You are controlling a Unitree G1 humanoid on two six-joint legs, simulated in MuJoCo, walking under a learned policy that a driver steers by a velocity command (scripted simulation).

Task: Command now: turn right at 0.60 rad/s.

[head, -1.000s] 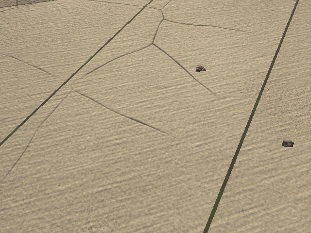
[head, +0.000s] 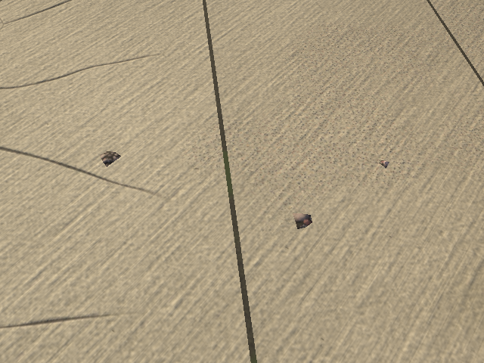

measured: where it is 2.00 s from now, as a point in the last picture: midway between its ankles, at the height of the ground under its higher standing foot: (185, 323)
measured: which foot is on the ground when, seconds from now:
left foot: down 0.00-0.08, up 0.10-0.46, down 0.48-0.70, up 0.72-1.00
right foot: up 0.00-0.06, down 0.08-1.00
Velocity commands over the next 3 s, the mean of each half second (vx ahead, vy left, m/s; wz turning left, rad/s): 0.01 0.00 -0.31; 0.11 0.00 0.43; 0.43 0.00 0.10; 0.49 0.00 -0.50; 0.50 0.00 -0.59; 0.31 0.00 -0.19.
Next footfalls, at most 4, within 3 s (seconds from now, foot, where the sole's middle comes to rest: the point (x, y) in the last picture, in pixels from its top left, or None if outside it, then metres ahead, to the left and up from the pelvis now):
0.08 right None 0.03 -0.13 -0.78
0.48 left None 0.06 0.10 -0.78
1.10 left None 0.07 0.15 -0.78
1.60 right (228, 356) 0.46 0.05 -0.78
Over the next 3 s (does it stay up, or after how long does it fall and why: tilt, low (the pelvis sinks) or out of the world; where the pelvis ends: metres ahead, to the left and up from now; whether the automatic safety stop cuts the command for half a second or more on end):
stays up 0.95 0.00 0.00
